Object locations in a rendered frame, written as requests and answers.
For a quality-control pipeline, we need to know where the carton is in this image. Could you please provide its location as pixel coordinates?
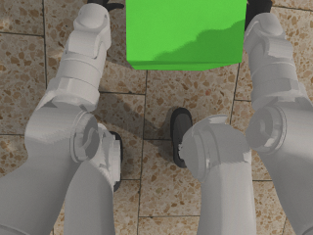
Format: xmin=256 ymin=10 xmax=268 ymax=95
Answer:
xmin=125 ymin=0 xmax=247 ymax=71

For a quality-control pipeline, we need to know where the robot right upper arm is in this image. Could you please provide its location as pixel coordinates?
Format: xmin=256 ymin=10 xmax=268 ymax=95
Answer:
xmin=246 ymin=105 xmax=313 ymax=235

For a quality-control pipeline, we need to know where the robot left forearm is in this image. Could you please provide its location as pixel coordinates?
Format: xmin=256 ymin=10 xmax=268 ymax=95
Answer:
xmin=23 ymin=3 xmax=112 ymax=147

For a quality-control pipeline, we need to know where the right robot shin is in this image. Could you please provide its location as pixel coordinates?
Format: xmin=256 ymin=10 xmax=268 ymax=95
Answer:
xmin=178 ymin=114 xmax=252 ymax=171

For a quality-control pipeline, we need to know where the right robot thigh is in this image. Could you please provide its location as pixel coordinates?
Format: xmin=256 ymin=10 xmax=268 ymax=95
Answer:
xmin=187 ymin=124 xmax=257 ymax=235

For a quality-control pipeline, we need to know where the robot right hand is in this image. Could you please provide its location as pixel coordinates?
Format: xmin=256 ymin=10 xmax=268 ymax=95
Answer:
xmin=245 ymin=0 xmax=273 ymax=31

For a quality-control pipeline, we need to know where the robot left upper arm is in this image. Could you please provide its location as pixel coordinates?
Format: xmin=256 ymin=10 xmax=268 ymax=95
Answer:
xmin=0 ymin=107 xmax=100 ymax=235

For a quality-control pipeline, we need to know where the robot right forearm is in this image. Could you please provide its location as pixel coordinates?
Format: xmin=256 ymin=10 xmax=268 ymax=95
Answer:
xmin=243 ymin=13 xmax=313 ymax=112

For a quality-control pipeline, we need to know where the robot left hand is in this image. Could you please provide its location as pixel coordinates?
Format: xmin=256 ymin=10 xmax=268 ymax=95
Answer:
xmin=87 ymin=0 xmax=124 ymax=12

